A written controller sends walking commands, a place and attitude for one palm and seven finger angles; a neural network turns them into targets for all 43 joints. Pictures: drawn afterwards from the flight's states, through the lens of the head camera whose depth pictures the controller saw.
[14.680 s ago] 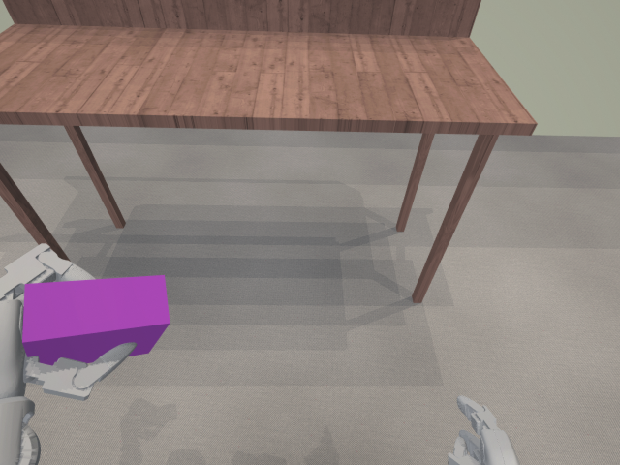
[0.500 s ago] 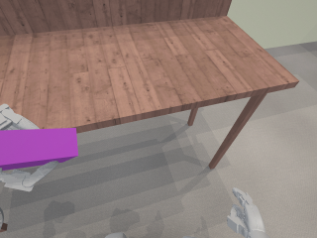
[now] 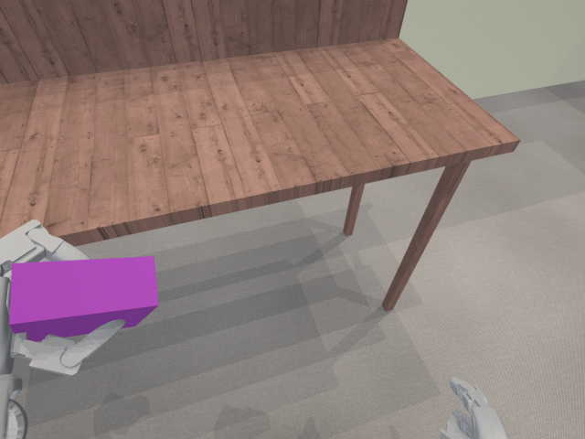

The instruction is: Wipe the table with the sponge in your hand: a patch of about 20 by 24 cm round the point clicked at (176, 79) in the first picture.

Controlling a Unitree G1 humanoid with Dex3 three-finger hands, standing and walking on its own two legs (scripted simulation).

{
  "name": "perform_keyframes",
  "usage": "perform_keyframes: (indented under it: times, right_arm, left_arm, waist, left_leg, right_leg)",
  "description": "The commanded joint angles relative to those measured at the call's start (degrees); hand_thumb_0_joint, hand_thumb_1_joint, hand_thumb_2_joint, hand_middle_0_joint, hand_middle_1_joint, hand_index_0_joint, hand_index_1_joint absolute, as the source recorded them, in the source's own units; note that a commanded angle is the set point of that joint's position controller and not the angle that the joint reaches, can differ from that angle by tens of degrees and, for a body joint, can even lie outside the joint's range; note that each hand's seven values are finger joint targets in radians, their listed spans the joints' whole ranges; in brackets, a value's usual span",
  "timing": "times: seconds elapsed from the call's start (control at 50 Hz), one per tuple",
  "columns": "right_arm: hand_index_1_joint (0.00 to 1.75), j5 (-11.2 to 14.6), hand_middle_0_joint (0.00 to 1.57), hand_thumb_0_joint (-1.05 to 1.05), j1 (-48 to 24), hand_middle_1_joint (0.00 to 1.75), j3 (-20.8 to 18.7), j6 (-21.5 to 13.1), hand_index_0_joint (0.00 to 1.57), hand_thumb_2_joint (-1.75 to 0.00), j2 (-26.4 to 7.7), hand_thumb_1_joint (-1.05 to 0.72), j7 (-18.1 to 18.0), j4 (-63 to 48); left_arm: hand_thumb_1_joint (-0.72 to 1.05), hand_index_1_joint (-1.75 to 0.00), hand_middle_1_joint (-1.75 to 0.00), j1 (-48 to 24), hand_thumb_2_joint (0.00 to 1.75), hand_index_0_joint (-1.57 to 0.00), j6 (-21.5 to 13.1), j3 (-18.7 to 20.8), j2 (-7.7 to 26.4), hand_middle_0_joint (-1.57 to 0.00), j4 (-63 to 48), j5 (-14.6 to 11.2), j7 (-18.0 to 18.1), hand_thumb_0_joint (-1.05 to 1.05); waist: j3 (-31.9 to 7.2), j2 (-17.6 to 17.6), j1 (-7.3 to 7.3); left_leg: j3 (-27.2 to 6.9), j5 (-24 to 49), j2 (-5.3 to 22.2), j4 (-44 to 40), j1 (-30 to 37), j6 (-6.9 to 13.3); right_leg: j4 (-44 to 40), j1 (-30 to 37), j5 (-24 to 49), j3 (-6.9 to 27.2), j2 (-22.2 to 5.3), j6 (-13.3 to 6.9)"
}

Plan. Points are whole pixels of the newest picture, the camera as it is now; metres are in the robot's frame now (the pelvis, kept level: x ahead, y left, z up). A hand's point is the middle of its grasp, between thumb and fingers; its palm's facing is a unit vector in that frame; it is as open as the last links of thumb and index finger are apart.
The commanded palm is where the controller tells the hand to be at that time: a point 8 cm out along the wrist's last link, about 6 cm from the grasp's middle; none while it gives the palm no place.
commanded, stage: come to a stop and stand still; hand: left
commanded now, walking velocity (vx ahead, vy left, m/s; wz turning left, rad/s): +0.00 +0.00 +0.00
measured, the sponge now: (104, 299) +0.22 +0.21 +0.15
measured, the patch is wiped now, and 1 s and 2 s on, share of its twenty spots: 0.00 0.00 0.00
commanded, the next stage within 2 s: look again from close up in 0.84 s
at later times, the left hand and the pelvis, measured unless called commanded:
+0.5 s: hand (20, 358) +0.16 +0.25 +0.17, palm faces +0.38 -0.84 -0.38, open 9.1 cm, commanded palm +0.11 +0.29 +0.18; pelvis -0.05 +0.01 +0.00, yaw -1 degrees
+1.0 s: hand out of the picture +0.18 +0.28 +0.18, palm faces +0.42 -0.77 -0.47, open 9.1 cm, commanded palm +0.10 +0.29 +0.18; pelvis -0.05 +0.01 -0.01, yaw +0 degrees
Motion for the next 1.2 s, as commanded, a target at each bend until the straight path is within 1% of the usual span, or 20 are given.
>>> perform_keyframes:
  times: [0.0,0.04,0.14,0.18,0.24,0.28,0.36,0.44,0.54,0.64,0.74,0.84,0.9,0.92,0.94,0.96,1.0,1.04,1.08,1.18]
  right_arm:
    - [0.30,0.34,0.20,0.00,-5.49,0.30,-1.74,-2.97,0.20,-0.90,-5.17,-0.90,-0.53,-9.70]
    - [0.30,-0.20,0.20,0.00,-6.30,0.30,-0.50,-3.19,0.20,-0.90,-4.26,-0.90,-0.53,-9.49]
    - [0.30,0.01,0.20,0.00,-4.67,0.30,-0.76,-4.70,0.20,-0.90,-4.35,-0.90,-0.25,-9.03]
    - [0.30,-0.02,0.20,0.00,-4.48,0.30,-0.75,-4.59,0.20,-0.90,-4.12,-0.90,0.08,-8.80]
    - [0.30,-0.39,0.20,0.00,-4.08,0.30,-0.26,-4.21,0.20,-0.90,-3.08,-0.90,0.35,-7.96]
    - [0.30,-0.56,0.20,0.00,-4.59,0.30,0.09,-3.79,0.20,-0.90,-2.49,-0.90,0.52,-7.71]
    - [0.30,-0.94,0.20,0.00,-5.03,0.30,0.48,-3.11,0.20,-0.90,-2.55,-0.90,0.18,-8.05]
    - [0.30,-0.85,0.20,0.00,-5.46,0.30,0.44,-3.37,0.20,-0.90,-3.73,-0.90,-0.21,-8.90]
    - [0.30,-0.14,0.20,0.00,-4.79,0.30,-0.39,-4.48,0.20,-0.90,-4.00,-0.90,-0.11,-9.04]
    - [0.30,0.04,0.20,0.00,-4.91,0.30,-0.77,-5.38,0.20,-0.90,-3.83,-0.90,0.13,-8.49]
    - [0.30,-0.80,0.20,0.00,-4.83,0.30,-0.41,-5.36,0.20,-0.90,-2.31,-0.90,0.28,-7.20]
    - [0.30,-0.66,0.20,0.00,-4.79,0.30,-0.27,-3.99,0.20,-0.90,-2.41,-0.90,0.37,-7.21]
    - [0.30,-0.72,0.20,0.00,-5.62,0.30,-0.17,-3.51,0.20,-0.90,-2.98,-0.90,-0.03,-7.85]
    - [0.30,-3.11,0.20,0.00,3.03,0.30,-2.40,-8.83,0.20,-0.90,-3.22,-0.90,-0.64,-2.71]
    - [0.30,-1.60,0.20,0.00,0.57,0.30,-0.45,-9.00,0.20,-0.90,1.14,-0.90,-0.36,-3.15]
    - [0.30,-0.21,0.20,0.00,-0.27,0.30,-0.78,-9.84,0.20,-0.90,-1.21,-0.90,0.24,-6.71]
    - [0.30,0.64,0.20,0.00,-1.13,0.30,-0.97,-10.69,0.20,-0.90,-2.50,-0.90,1.68,-7.41]
    - [0.30,0.94,0.20,0.00,-2.02,0.30,-0.27,-11.13,0.20,-0.90,-3.78,-0.90,3.15,-8.64]
    - [0.30,1.96,0.20,0.00,-2.67,0.30,-0.24,-11.39,0.20,-0.90,-4.38,-0.90,3.97,-9.51]
    - [0.30,1.05,0.20,0.00,-4.14,0.30,-0.63,-11.67,0.20,-0.90,-4.00,-0.90,3.93,-11.04]
  left_arm:
    - [0.10,-1.60,-1.60,-2.12,1.30,-1.20,-4.95,8.06,10.92,-1.20,-13.16,-0.14,1.57,0.00]
    - [0.10,-1.60,-1.60,-4.33,1.30,-1.20,-5.43,6.54,9.49,-1.20,-12.54,0.47,1.36,0.00]
    - [0.10,-1.60,-1.60,-6.65,1.30,-1.20,-5.18,5.39,8.26,-1.20,-9.12,0.75,0.88,0.00]
    - [0.10,-1.60,-1.60,-7.52,1.30,-1.20,-4.69,5.11,8.35,-1.20,-7.85,0.58,0.72,0.00]
    - [0.10,-1.60,-1.60,-10.09,1.30,-1.20,-3.82,4.82,9.11,-1.20,-8.59,0.50,1.13,0.00]
    - [0.10,-1.60,-1.60,-9.94,1.30,-1.20,-3.32,4.97,9.31,-1.20,-8.79,0.59,1.50,0.00]
    - [0.10,-1.60,-1.60,-6.14,1.30,-1.20,-3.45,6.33,9.91,-1.20,-10.38,0.25,1.78,0.00]
    - [0.10,-1.60,-1.60,-7.60,1.30,-1.20,-4.16,6.37,9.70,-1.20,-11.60,0.85,1.73,0.00]
    - [0.10,-1.60,-1.60,-5.74,1.30,-1.20,-4.27,5.45,7.64,-1.20,-7.51,1.31,0.86,0.00]
    - [0.10,-1.60,-1.60,-7.26,1.30,-1.20,-4.43,5.63,8.16,-1.20,-8.66,1.79,0.92,0.00]
    - [0.10,-1.60,-1.60,-9.07,1.30,-1.20,-4.50,7.07,10.39,-1.20,-11.98,1.09,1.41,0.00]
    - [0.10,-1.60,-1.60,-3.69,1.30,-1.20,-4.39,7.96,10.01,-1.20,-10.14,0.33,1.80,0.00]
    - [0.10,-1.60,-1.60,-5.37,1.30,-1.20,-4.94,7.53,9.91,-1.20,-12.70,0.33,1.65,0.00]
    - [0.10,-1.60,-1.60,-64.16,1.30,-1.20,-9.62,39.23,55.77,-1.20,-19.12,6.79,0.32,0.00]
    - [0.10,-1.60,-1.60,-33.46,1.30,-1.20,-7.89,17.01,21.70,-1.20,11.57,2.03,-2.28,0.00]
    - [0.10,-1.60,-1.60,-22.90,1.30,-1.20,-7.92,11.94,14.93,-1.20,13.28,0.23,-3.28,0.00]
    - [0.10,-1.60,-1.60,-16.03,1.30,-1.20,-9.98,4.10,7.19,-1.20,6.94,-1.92,-3.60,0.00]
    - [0.10,-1.60,-1.60,-14.33,1.30,-1.20,-10.33,0.86,6.37,-1.20,-0.14,-1.49,-3.51,0.00]
    - [0.10,-1.60,-1.60,-12.11,1.30,-1.20,-9.57,2.08,7.13,-1.20,-0.63,-0.71,-2.97,0.00]
    - [0.10,-1.60,-1.60,-15.30,1.30,-1.20,-9.85,10.07,13.20,-1.20,-4.49,-0.18,-2.22,0.00]
  waist:
    - [-8.32,10.02,2.40]
    - [-4.19,14.75,1.94]
    - [-6.11,7.85,1.86]
    - [-3.47,2.01,1.84]
    - [-4.31,-3.54,1.17]
    - [-5.13,-5.17,1.14]
    - [-6.15,-0.67,1.55]
    - [-2.76,7.76,1.62]
    - [-4.27,10.10,1.54]
    - [-3.69,5.10,1.49]
    - [-5.39,-3.70,1.20]
    - [-6.51,-3.90,1.31]
    - [-4.88,1.62,1.31]
    - [-1.76,-6.74,3.29]
    - [-13.75,-6.53,2.04]
    - [-10.42,2.44,4.64]
    - [-9.39,7.25,3.52]
    - [-3.58,9.00,3.62]
    - [-1.84,5.84,3.72]
    - [-3.87,4.87,3.44]
  left_leg:
    - [-9.22,8.67,10.65,-10.61,1.06,3.30]
    - [-11.69,4.82,12.81,-14.03,-10.00,4.45]
    - [-6.07,-4.70,8.20,-9.91,-12.62,2.47]
    - [-3.83,-12.90,4.74,-5.73,-12.25,1.83]
    - [-2.15,-9.19,1.19,4.73,-5.01,1.16]
    - [-2.73,-7.22,0.27,7.48,-3.48,1.21]
    - [-3.89,-7.32,1.81,-2.42,-0.87,2.25]
    - [-10.23,-14.73,7.74,-13.86,-10.96,3.77]
    - [-11.74,-18.77,11.08,-17.49,-17.14,4.49]
    - [-7.77,-19.01,8.34,-12.20,-18.31,3.64]
    - [-2.35,-8.94,1.07,5.68,-4.84,1.22]
    - [-2.73,-8.25,0.45,4.16,-2.08,1.47]
    - [-4.89,-9.03,2.60,-2.98,-2.33,2.34]
    - [1.00,-6.28,-0.31,4.70,-6.91,0.12]
    - [-3.39,-4.64,-2.87,7.04,-2.65,1.68]
    - [-0.10,-5.22,-2.87,2.69,0.81,1.16]
    - [-1.30,-6.51,-2.13,-3.74,1.84,1.97]
    - [-6.10,-13.34,0.86,-11.19,-6.80,2.93]
    - [-10.15,-17.58,5.05,-17.64,-16.57,4.23]
    - [-11.78,-13.69,7.03,-18.73,-15.30,4.04]
  right_leg:
    - [-5.57,3.85,-4.12,11.42,-6.63,4.51]
    - [0.31,7.63,-4.34,7.71,-4.37,5.21]
    - [-2.37,10.46,-1.03,9.63,-5.61,5.04]
    - [-9.60,4.66,-11.61,15.03,-8.29,4.10]
    - [-18.89,-3.30,-23.90,22.78,-14.92,1.27]
    - [-20.15,-3.83,-24.50,22.71,-16.77,-0.04]
    - [-16.21,-2.69,-21.86,16.31,-12.58,1.54]
    - [-7.31,3.91,-15.14,10.69,-5.62,4.10]
    - [2.12,11.14,-6.27,7.24,-2.60,5.34]
    - [-1.70,11.01,-9.32,9.01,-4.38,5.07]
    - [-15.88,-3.72,-22.71,22.35,-14.59,0.22]
    - [-15.76,-4.78,-24.97,19.38,-14.55,0.09]
    - [-12.31,-5.00,-22.75,15.27,-11.21,1.38]
    - [-16.51,-7.65,-7.47,19.11,-8.92,5.87]
    - [-11.85,-0.49,-7.47,18.06,-13.39,0.56]
    - [-16.24,-1.34,-14.37,21.34,-11.01,1.16]
    - [-13.27,1.17,-16.80,18.04,-10.02,1.27]
    - [-8.12,3.16,-18.33,14.63,-5.97,2.97]
    - [1.13,11.14,-10.32,9.97,-2.35,4.45]
    - [3.02,12.71,-3.95,8.68,-1.95,4.66]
